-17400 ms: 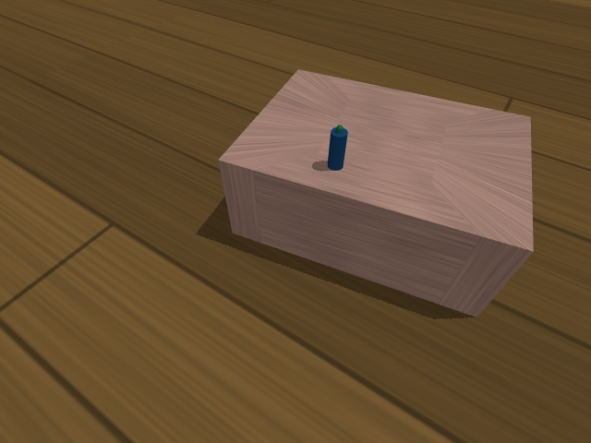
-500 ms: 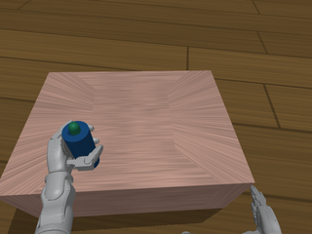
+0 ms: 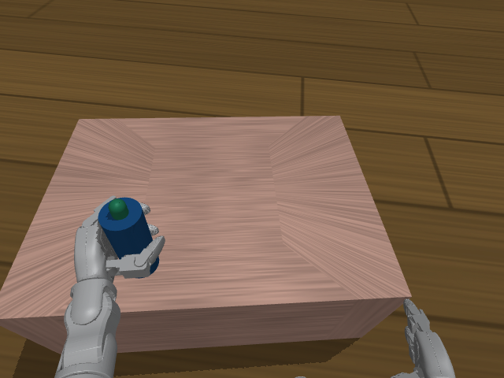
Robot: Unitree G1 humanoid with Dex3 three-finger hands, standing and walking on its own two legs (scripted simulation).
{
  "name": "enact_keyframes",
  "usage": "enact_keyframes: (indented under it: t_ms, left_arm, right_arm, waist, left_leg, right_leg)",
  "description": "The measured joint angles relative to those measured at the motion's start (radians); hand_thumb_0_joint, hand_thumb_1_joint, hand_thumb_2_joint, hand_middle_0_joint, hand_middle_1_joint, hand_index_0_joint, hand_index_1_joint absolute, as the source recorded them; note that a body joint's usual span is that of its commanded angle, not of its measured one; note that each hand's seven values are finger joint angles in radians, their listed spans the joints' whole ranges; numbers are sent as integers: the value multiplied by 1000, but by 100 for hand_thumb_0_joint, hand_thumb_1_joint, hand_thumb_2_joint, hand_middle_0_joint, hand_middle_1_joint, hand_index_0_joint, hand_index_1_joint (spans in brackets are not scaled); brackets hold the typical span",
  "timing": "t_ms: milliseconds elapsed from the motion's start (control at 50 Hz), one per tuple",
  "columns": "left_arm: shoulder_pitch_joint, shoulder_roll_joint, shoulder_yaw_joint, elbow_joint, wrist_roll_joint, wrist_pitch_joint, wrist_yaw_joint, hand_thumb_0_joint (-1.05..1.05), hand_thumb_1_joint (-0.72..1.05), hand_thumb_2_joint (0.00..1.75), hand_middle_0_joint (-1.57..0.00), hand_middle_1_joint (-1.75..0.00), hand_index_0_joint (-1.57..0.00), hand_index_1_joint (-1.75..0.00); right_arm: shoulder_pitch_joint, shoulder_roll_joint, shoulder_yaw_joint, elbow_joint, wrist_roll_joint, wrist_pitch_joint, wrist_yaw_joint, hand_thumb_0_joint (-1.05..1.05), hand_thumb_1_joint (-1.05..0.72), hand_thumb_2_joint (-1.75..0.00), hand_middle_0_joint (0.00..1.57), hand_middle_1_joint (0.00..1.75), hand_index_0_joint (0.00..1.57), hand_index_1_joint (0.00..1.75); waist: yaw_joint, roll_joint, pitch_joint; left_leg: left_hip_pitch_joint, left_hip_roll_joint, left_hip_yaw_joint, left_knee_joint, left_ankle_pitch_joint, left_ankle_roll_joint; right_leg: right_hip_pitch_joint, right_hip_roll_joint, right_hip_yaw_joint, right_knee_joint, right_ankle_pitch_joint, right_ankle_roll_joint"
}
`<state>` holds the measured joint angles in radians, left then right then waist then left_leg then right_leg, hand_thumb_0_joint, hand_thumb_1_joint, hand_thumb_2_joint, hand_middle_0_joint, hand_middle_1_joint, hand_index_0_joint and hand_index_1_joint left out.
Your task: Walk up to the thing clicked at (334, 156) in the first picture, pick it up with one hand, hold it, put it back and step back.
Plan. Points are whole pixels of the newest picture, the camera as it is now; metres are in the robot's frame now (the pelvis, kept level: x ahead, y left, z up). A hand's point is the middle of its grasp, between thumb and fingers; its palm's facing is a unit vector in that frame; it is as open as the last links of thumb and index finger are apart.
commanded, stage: crouch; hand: left
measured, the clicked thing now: (130, 236) +0.33 +0.18 +0.07
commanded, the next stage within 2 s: lower in 1.54 s
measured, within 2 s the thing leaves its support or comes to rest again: neither
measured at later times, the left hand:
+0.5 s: hand (145, 243) +0.37 +0.18 -0.02, palm faces +0.16 -0.99 +0.01, open 7.9 cm
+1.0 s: hand (155, 235) +0.43 +0.19 -0.10, palm faces +0.17 -0.99 +0.00, open 7.9 cm
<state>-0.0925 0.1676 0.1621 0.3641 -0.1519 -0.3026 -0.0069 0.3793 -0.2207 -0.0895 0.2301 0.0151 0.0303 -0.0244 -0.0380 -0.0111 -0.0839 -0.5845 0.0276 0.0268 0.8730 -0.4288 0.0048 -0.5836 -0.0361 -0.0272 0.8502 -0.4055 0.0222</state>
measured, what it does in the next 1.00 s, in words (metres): lowers itself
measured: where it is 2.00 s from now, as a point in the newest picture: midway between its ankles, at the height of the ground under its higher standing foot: outside the picture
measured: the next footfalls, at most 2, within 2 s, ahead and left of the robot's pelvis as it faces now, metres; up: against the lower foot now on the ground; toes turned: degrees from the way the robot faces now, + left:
none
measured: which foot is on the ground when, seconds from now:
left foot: down 0.00-1.00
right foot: down 0.00-1.00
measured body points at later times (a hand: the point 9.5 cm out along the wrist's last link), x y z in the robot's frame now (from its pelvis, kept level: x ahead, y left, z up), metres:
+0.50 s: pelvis -0.02 +0.00 -0.03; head +0.07 +0.03 +0.41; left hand +0.35 +0.23 -0.02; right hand +0.14 -0.26 -0.04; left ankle +0.01 +0.11 -0.70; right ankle +0.01 -0.13 -0.70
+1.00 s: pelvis -0.03 +0.00 -0.09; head +0.11 +0.06 +0.34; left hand +0.42 +0.24 -0.10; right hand +0.13 -0.26 -0.05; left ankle +0.01 +0.11 -0.70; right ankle +0.01 -0.13 -0.70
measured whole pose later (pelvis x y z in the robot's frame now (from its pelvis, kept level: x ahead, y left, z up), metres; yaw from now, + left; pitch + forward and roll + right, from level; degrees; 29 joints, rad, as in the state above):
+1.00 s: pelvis -0.03 +0.00 -0.09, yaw -1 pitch +24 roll -4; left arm -0.61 0.39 0.40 1.06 -0.06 -0.63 -0.02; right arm 0.44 -0.27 -0.06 -0.16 -0.06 -0.01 0.07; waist -0.24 -0.04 -0.14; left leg -1.21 0.05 -0.02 1.33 -0.55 0.01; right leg -1.17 -0.02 -0.06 1.26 -0.51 0.02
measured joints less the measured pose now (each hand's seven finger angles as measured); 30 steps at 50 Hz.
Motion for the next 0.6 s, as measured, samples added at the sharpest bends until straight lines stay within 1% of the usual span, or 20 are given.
enact_keyframes:
  t_ms: [140, 220, 300, 360, 520, 560, 600]
  left_arm:
    - [5, 0, -11, -10, 1, -8, -1, -1, -13, 108, -88, -103, -84, -104]
    - [-19, 1, -6, 31, 2, -22, -5, -1, -13, 108, -88, -103, -84, -104]
    - [-70, 8, 19, 118, 8, -46, -8, -1, -13, 108, -89, -102, -84, -104]
    - [-122, 20, 50, 202, 10, -81, -13, -1, -13, 108, -89, -102, -84, -104]
    - [-281, 89, 117, 411, 27, -203, -21, -1, -13, 108, -89, -102, -85, -104]
    - [-320, 102, 129, 454, 27, -230, -18, -1, -13, 108, -89, -102, -85, -104]
    - [-357, 118, 139, 497, 38, -254, -16, -1, -13, 108, -89, -102, -85, -104]
  right_arm:
    - [2, -2, 1, 1, 0, -1, -3, -1, 53, -5, 6, 6, 6, 5]
    - [4, 1, 15, -22, 1, 0, -4, -1, 53, -5, 6, 6, 6, 5]
    - [4, 8, 25, -50, -4, -8, 5, -1, 53, -5, 6, 6, 6, 5]
    - [3, 6, 25, -69, -11, -18, 16, -1, 54, -5, 6, 6, 6, 5]
    - [24, -16, 29, -175, -41, -40, 44, -1, 54, -5, 6, 6, 6, 5]
    - [31, -21, 31, -201, -48, -43, 51, -1, 54, -5, 6, 6, 6, 5]
    - [35, -27, 32, -227, -54, -41, 58, -1, 53, -5, 6, 6, 6, 5]
  waist:
    - [3, -1, 3]
    - [-3, -5, 2]
    - [-14, -15, 1]
    - [-28, -23, 6]
    - [-81, -44, 18]
    - [-94, -44, 12]
    - [-109, -43, 2]
  left_leg:
    - [-3, -1, -2, 3, 0, 0]
    - [-7, -2, -2, 6, 0, 0]
    - [-37, -1, -3, 25, -1, 0]
    - [-85, 0, -4, 55, -7, -1]
    - [-264, 6, -14, 181, -35, -2]
    - [-310, 7, -18, 214, -44, -2]
    - [-351, 9, -22, 245, -54, -1]
  right_leg:
    - [-2, -1, -1, 2, 0, 0]
    - [-6, -2, -1, 6, -1, 0]
    - [-37, -2, -2, 26, -3, -1]
    - [-85, -1, -1, 57, -9, -2]
    - [-258, 2, -6, 174, -33, -5]
    - [-300, 3, -9, 201, -41, -6]
    - [-338, 4, -12, 228, -49, -6]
